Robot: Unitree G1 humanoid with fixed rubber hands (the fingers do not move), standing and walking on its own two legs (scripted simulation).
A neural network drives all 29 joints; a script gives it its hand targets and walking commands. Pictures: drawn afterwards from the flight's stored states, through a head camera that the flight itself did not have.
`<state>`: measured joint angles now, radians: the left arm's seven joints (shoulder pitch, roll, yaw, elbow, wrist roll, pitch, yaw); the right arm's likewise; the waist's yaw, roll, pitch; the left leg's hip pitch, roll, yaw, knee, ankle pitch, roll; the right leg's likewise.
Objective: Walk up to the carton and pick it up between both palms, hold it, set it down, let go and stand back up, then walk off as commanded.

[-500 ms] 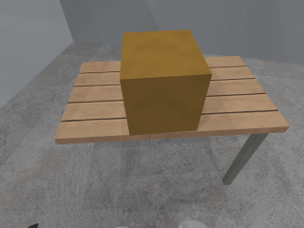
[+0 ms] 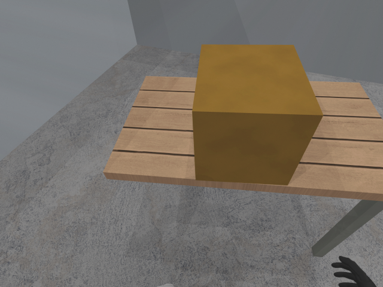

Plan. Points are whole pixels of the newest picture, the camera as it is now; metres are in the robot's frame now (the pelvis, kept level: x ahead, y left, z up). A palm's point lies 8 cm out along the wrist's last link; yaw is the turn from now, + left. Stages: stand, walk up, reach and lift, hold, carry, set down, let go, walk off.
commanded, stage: walk up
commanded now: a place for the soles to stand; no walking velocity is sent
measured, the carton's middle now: (243, 113) +0.56 -0.11 +0.04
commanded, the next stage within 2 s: none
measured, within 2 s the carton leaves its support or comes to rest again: neither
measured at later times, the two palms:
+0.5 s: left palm out of the picture +0.11 +0.34 -0.06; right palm out of the picture +0.11 -0.30 -0.07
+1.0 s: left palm out of the picture +0.16 +0.26 -0.09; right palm out of the picture +0.06 -0.46 -0.06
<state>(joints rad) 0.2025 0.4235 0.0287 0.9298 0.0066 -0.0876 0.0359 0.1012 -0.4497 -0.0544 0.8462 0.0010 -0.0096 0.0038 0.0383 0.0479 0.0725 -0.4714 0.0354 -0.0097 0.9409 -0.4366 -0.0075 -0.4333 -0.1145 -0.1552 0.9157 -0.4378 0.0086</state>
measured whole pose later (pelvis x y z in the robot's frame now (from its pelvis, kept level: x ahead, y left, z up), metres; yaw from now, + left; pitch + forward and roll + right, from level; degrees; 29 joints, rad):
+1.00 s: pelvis +0.05 -0.08 +0.01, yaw -4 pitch -4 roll +0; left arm 0.19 0.46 0.11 0.94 0.04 0.00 -0.07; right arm 0.25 -0.54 -0.11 0.97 -0.03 -0.06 -0.05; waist -0.02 -0.03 0.10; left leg -0.31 0.12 -0.02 0.95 -0.53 -0.01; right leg -0.45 -0.03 -0.04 0.86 -0.32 -0.01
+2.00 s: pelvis +0.09 -0.07 +0.05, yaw -3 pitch -4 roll +0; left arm 0.06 0.38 0.00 1.09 0.00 -0.04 0.01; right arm 0.03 -0.38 -0.02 1.07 -0.02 0.00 0.02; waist 0.01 0.00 0.06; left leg -0.16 -0.04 0.08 0.43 -0.22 0.06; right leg -0.20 -0.04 -0.06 0.46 -0.20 0.01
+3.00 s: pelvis +0.13 -0.05 +0.05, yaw -2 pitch -2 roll +0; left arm 0.11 0.39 0.02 1.04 0.01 -0.03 0.05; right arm 0.06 -0.39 -0.06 0.97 -0.03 0.03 0.03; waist 0.00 0.02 0.07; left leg -0.15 -0.07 0.08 0.48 -0.30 0.08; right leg -0.20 -0.08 -0.06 0.52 -0.28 0.04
